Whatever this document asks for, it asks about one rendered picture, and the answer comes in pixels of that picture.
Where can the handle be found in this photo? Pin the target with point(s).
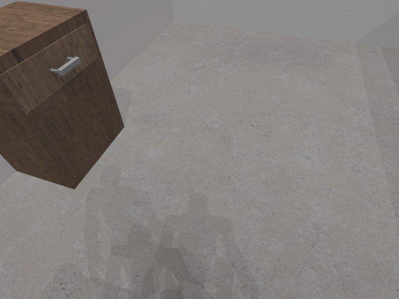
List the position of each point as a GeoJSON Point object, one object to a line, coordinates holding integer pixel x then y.
{"type": "Point", "coordinates": [73, 62]}

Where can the cabinet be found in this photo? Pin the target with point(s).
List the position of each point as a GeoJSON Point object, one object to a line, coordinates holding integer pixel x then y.
{"type": "Point", "coordinates": [62, 137]}

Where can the drawer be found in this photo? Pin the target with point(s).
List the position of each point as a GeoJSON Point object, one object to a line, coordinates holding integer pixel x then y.
{"type": "Point", "coordinates": [31, 80]}

